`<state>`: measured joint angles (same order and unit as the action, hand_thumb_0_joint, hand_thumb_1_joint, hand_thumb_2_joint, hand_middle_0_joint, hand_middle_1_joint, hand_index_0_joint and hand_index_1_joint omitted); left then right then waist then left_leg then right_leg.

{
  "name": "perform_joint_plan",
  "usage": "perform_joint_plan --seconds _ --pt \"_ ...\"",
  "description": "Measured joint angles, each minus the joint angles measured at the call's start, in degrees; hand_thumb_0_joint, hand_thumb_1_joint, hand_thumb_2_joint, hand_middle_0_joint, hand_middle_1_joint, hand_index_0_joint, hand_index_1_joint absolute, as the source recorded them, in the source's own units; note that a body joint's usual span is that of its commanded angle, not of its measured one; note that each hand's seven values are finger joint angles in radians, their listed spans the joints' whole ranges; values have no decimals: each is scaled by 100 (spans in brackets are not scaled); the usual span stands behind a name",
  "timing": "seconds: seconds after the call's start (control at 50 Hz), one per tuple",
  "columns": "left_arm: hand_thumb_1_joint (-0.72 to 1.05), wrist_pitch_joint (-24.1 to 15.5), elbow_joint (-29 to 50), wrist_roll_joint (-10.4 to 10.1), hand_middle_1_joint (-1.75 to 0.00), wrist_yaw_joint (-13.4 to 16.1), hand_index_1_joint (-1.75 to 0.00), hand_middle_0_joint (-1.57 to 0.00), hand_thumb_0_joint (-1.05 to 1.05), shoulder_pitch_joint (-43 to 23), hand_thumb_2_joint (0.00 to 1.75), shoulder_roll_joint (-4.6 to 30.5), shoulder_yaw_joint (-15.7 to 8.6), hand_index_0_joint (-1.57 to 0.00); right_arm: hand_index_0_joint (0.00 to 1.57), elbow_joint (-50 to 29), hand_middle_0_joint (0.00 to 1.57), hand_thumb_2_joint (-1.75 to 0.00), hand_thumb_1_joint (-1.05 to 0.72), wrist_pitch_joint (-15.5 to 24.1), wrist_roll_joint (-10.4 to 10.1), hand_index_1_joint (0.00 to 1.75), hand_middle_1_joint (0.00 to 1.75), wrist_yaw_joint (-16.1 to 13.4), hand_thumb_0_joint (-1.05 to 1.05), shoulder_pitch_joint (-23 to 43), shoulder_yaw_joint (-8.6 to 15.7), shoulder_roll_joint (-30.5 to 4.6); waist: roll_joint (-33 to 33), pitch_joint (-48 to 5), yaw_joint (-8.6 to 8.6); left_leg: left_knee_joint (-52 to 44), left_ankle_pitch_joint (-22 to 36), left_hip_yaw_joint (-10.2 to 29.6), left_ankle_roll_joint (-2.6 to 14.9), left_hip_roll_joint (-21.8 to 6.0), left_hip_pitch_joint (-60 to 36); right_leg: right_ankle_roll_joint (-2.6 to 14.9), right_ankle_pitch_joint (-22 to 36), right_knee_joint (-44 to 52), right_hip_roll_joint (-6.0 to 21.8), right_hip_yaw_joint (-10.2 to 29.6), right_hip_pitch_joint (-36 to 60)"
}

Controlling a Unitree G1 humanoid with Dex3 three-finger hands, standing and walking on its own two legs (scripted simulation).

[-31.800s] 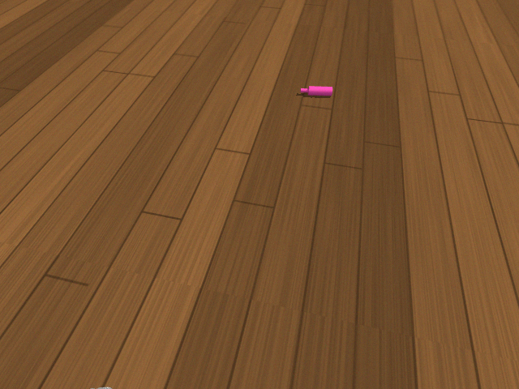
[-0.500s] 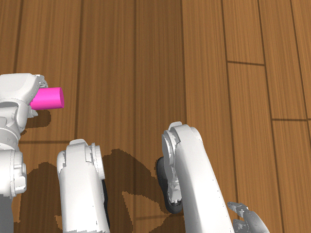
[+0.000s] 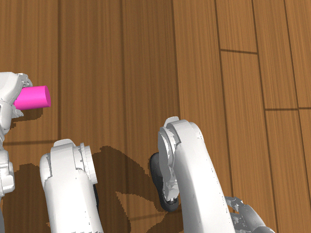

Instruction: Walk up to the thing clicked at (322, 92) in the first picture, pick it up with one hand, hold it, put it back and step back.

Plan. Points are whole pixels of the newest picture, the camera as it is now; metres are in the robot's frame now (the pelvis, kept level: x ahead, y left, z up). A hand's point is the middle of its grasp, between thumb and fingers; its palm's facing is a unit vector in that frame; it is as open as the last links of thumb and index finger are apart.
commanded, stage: rest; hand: left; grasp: from above
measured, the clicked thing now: (3, 100) +0.44 +0.31 -0.24
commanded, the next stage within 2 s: open in 1.02 s
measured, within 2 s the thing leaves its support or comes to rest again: rests again in 1.46 s
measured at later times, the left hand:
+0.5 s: hand (19, 99) +0.45 +0.27 -0.25, palm faces -0.49 -0.08 -0.87, open 8.7 cm
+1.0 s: hand (21, 99) +0.45 +0.27 -0.26, palm faces -0.47 -0.09 -0.88, open 8.6 cm
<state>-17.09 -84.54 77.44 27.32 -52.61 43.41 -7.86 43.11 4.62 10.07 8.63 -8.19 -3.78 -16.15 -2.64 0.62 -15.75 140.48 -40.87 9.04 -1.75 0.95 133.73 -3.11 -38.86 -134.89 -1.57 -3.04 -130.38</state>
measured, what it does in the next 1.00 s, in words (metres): stands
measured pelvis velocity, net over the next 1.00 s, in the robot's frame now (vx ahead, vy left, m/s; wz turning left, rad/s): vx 0.00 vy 0.01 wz -0.08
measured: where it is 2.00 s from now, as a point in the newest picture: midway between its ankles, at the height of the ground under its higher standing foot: (129, 204)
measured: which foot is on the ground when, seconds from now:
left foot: down 0.00-1.00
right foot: down 0.00-1.00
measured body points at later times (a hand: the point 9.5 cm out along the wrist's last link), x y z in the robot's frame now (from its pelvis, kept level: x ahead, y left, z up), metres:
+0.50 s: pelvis +0.00 +0.00 -0.02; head +0.28 +0.09 +0.33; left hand +0.47 +0.28 -0.20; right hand +0.04 -0.27 -0.11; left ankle +0.07 +0.13 -0.29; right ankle +0.10 -0.13 -0.29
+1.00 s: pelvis +0.00 +0.01 -0.02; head +0.27 +0.10 +0.32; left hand +0.47 +0.28 -0.21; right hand +0.04 -0.26 -0.10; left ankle +0.07 +0.13 -0.29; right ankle +0.10 -0.13 -0.29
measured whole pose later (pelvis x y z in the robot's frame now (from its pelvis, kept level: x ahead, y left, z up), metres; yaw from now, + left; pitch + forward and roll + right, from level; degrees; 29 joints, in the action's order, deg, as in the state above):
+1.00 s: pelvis +0.00 +0.01 -0.02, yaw -4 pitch +30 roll -12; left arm -15.3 -98.0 77.6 36.6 -57.0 50.7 -7.1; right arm 42.2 10.5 14.2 13.4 -4.9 -12.0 -18.1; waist -5.4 5.9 -20.0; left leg 147.2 -42.6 12.8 -0.9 0.5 135.3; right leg -3.8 -38.6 -137.9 -3.2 -6.0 -130.5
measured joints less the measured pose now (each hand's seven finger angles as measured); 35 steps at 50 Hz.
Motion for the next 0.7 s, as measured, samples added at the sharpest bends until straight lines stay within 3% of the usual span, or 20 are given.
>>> perform_joint_plan --seconds 0.14,0.34,0.44,0.54,0.64,0.7 --pt "16 100 -131 97 -31 253 -32 -88 -1 -14 35 41 0 -88 20 40 20 -89 -91 -2 75 30 30 52 0 109 -22 -4 -40 32 -42 177 -42 19 17 -5 116 -19 -21 -147 -26 -4 -109" --pt "18 248 -662 13 -29 371 -30 -87 -1 -295 33 209 68 -87 20 4 20 -89 -90 164 153 30 30 150 0 231 -265 4 -60 163 -149 357 -118 96 32 -20 189 -39 -48 -253 -65 -61 -163" --pt "19 172 -641 -6 -29 418 -30 -87 -1 -241 31 336 -102 -87 20 -49 20 -89 -90 234 211 30 30 202 0 233 -389 -13 -107 304 -218 446 -149 187 7 -12 177 -48 -51 -289 -77 -133 -134" --pt "20 122 -765 58 -29 490 -29 -87 -1 -272 30 448 -41 -87 20 -43 20 -89 -90 285 287 30 30 268 0 227 -496 -69 -189 390 -280 523 -172 245 -2 -14 165 -55 -45 -328 -95 -177 -117" --pt "20 80 -723 76 -28 648 -28 -88 -1 -164 28 549 -206 -88 20 -75 20 -89 -90 350 339 30 30 310 0 223 -549 -136 -235 483 -333 595 -190 308 5 -25 161 -48 -29 -339 -121 -231 -92" --pt "20 99 -755 93 -27 731 -27 -89 -1 -150 27 576 -172 -88 20 -64 20 -89 -90 386 370 30 30 348 0 214 -564 -167 -259 491 -354 619 -194 321 14 -25 165 -45 -26 -347 -127 -242 -86"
